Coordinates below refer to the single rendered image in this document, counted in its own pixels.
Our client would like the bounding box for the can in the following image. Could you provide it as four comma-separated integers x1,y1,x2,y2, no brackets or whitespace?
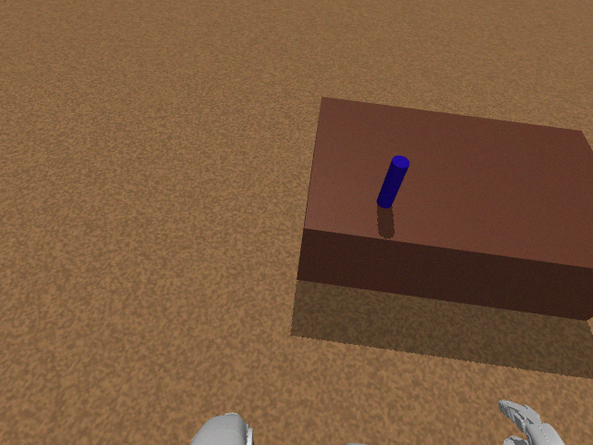
377,156,410,209

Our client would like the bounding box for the right robot hand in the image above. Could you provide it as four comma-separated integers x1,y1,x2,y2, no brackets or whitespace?
498,400,565,445

